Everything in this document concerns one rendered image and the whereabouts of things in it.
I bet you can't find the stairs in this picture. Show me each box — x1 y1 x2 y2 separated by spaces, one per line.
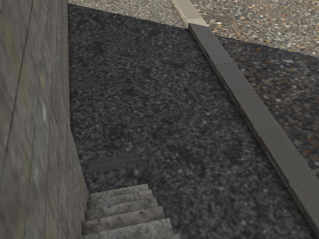
78 183 180 239

